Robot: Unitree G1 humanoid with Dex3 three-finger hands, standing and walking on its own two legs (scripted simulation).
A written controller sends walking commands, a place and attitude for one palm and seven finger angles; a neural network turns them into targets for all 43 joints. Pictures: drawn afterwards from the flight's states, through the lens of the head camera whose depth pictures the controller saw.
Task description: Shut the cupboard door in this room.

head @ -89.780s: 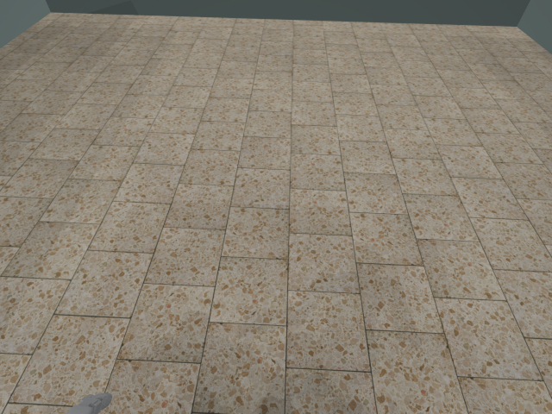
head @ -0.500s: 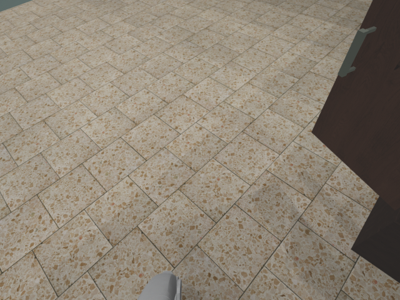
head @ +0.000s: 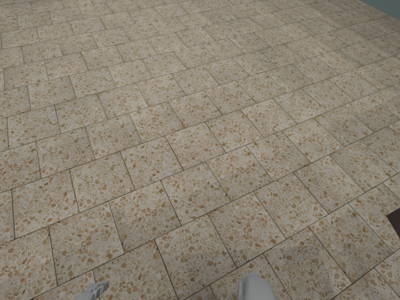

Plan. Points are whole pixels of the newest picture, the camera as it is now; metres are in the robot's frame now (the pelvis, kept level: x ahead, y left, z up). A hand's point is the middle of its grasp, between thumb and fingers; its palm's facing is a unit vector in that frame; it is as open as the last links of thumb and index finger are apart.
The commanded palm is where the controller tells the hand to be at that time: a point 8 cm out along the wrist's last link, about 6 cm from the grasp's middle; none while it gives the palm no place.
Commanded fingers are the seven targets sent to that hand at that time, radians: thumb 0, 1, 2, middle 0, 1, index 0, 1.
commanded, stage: turn to face it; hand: left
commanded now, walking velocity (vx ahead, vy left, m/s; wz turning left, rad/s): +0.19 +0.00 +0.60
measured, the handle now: out of the picture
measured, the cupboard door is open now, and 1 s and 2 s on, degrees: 69 69 69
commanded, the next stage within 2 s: none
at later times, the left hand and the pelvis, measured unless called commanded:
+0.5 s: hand (141, 266) +0.21 +0.15 -0.17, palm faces +0.00 -0.98 -0.22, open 7.2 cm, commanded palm none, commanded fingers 0.00 0.90 0.90 -0.20 -0.30 -0.20 -0.30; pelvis +0.16 -0.04 +0.00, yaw -3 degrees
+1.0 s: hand (146, 204) +0.36 +0.16 -0.16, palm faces -0.33 -0.91 -0.23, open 7.4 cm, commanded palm none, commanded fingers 0.00 0.90 0.90 -0.20 -0.30 -0.20 -0.30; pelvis +0.19 +0.00 +0.00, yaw -22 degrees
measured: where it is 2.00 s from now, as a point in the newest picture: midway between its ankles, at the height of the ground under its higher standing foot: outside the picture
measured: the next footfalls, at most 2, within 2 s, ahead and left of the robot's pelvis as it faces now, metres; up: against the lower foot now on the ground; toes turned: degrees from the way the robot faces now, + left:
right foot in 0.20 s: +0.23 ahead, -0.16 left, +0.00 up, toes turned -1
left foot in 0.60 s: +0.24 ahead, +0.09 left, +0.00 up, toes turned -5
